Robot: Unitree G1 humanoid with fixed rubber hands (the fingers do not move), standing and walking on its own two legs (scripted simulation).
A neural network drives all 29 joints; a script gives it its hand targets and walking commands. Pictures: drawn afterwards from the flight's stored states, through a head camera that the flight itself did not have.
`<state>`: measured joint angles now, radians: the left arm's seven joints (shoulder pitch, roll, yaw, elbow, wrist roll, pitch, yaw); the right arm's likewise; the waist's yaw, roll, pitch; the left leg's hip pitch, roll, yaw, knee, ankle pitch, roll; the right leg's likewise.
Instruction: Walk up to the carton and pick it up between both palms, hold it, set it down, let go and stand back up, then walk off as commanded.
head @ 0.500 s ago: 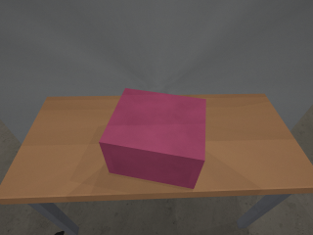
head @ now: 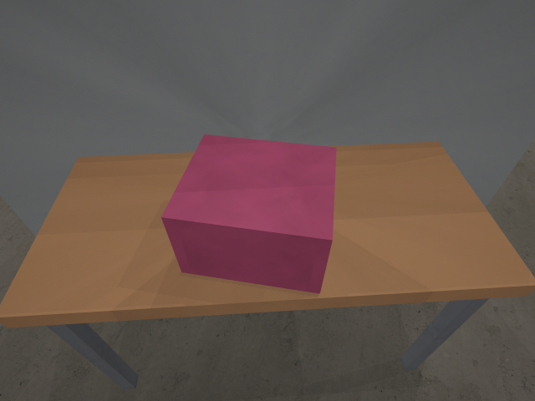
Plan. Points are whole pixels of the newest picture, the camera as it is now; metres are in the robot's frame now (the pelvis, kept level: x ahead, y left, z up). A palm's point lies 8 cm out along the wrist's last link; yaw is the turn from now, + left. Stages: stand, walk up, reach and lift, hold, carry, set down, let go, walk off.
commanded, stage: walk off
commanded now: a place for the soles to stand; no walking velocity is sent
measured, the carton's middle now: (259, 209) +0.50 +0.01 -0.03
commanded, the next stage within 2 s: none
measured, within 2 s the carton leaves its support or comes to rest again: neither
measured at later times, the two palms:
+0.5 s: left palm out of the picture +0.02 +0.31 -0.08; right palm out of the picture -0.03 -0.30 -0.12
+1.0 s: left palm out of the picture -0.15 +0.39 -0.12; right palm out of the picture -0.15 -0.26 -0.08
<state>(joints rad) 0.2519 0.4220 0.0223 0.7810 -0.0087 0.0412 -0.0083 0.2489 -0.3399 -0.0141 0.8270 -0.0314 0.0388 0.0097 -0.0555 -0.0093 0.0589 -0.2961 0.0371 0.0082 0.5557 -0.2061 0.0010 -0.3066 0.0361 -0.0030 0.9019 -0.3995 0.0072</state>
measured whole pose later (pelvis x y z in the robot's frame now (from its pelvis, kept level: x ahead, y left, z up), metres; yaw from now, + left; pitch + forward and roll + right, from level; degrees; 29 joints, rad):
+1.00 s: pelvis -0.21 +0.06 +0.00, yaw +1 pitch -3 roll -3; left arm 0.30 0.47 0.05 0.78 0.00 0.07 0.01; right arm 0.24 -0.39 -0.01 0.79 -0.02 0.03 -0.01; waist -0.05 -0.03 0.16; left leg -0.39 -0.05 -0.08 0.59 -0.13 0.05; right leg -0.44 0.13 0.19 1.15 -0.39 -0.04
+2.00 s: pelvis -0.43 +0.05 -0.01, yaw +4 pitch -6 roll -3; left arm 0.14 0.37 0.05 0.78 0.01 0.08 0.01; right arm 0.26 -0.42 -0.02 0.87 -0.02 0.06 -0.01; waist -0.06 0.02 0.20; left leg -0.28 -0.04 -0.10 0.76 -0.37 0.04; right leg -0.46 0.08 0.07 0.92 -0.38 -0.05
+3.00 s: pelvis -0.60 +0.07 +0.00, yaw +1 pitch -3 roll -3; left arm 0.17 0.44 0.05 0.78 -0.01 0.07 0.00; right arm 0.24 -0.41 -0.02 0.87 -0.02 -0.02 -0.01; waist -0.05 -0.05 0.19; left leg -0.26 -0.05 -0.09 0.66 -0.34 0.05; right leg -0.42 0.12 0.19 0.94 -0.37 -0.01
